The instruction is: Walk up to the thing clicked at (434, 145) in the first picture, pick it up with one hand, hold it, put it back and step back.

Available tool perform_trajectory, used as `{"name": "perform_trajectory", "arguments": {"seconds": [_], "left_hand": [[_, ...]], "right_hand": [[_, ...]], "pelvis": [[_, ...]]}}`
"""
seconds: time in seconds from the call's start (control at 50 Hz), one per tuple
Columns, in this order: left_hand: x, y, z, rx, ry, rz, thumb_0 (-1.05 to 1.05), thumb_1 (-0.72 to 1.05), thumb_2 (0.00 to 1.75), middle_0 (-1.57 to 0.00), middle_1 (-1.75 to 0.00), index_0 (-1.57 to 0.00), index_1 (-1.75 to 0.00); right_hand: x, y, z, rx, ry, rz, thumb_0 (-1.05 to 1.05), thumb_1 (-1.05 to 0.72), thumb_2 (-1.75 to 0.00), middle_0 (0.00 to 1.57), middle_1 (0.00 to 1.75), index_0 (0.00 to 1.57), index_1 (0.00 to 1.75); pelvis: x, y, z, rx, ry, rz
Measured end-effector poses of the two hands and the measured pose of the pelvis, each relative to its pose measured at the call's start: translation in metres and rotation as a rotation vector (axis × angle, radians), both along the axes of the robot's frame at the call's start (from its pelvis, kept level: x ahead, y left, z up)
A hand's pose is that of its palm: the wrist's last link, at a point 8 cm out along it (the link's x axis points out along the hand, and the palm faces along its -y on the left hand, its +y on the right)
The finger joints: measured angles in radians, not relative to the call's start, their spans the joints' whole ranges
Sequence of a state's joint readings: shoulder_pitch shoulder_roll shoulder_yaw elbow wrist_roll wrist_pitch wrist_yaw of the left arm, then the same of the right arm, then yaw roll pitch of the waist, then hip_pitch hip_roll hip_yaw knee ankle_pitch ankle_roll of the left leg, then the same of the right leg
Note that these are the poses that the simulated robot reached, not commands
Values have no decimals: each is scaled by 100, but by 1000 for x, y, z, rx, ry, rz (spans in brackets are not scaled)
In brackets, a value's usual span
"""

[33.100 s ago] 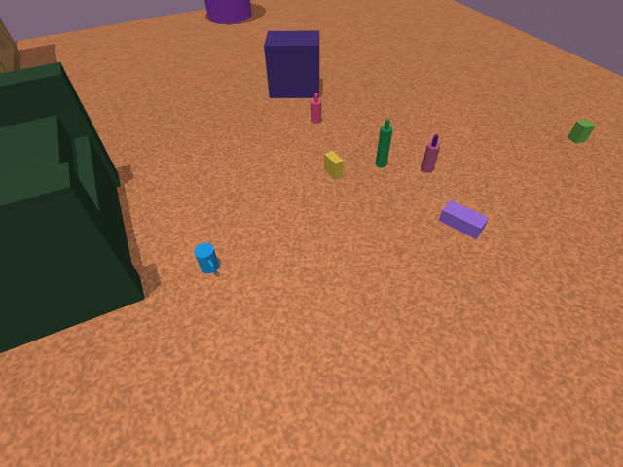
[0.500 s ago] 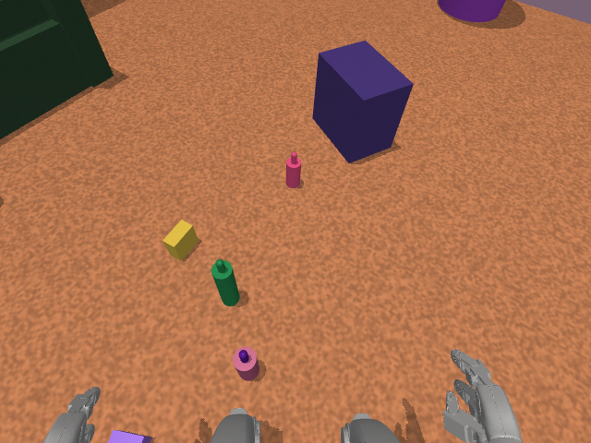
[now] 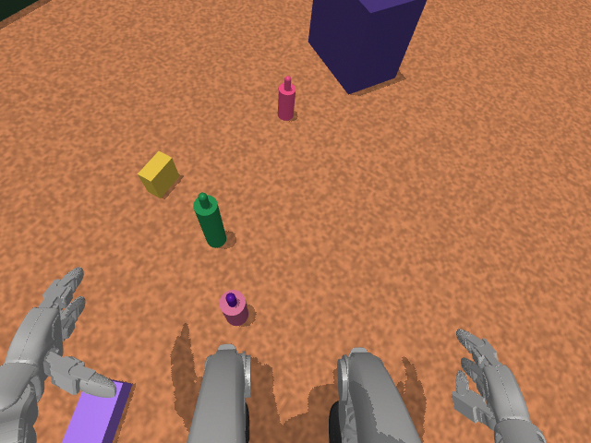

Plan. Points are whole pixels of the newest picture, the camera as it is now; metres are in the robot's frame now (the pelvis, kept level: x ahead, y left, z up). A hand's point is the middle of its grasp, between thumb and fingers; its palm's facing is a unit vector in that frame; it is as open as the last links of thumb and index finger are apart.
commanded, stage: go down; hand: left
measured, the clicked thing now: (234, 306) +0.40 +0.14 -0.48
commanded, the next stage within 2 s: approach in 1.52 s
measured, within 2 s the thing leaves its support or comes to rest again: neither
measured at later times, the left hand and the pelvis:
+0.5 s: hand (107, 301) +0.33 +0.30 -0.15, palm faces -0.06 -0.98 -0.16, open 17.2 cm; pelvis -0.03 +0.00 -0.10, yaw -3 degrees
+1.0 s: hand (109, 290) +0.36 +0.32 -0.17, palm faces -0.07 -0.99 -0.14, open 17.5 cm; pelvis -0.04 +0.00 -0.15, yaw -4 degrees
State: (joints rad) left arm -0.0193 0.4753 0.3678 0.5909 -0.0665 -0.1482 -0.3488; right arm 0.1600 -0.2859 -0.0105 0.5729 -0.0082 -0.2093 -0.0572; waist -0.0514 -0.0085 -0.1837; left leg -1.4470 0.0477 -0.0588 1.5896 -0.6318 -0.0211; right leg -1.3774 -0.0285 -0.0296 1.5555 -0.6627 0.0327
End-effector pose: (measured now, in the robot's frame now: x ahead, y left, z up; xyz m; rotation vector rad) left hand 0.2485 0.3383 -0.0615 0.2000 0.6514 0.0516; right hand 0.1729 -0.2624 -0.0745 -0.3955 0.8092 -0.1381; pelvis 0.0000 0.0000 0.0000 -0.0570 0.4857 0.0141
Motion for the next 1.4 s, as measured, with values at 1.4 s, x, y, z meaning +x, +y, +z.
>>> {"name": "perform_trajectory", "arguments": {"seconds": [1.4], "left_hand": [[101, 36, -114, -97, -384, -128, -2, -60, 9, -5, -11, -5, -10]], "right_hand": [[-105, -18, -190, -36, 298, -8, 1, -89, -90, 20, 30, 20, 30]], "pelvis": [[-51, -2, -172, -36, 75, -46]]}}
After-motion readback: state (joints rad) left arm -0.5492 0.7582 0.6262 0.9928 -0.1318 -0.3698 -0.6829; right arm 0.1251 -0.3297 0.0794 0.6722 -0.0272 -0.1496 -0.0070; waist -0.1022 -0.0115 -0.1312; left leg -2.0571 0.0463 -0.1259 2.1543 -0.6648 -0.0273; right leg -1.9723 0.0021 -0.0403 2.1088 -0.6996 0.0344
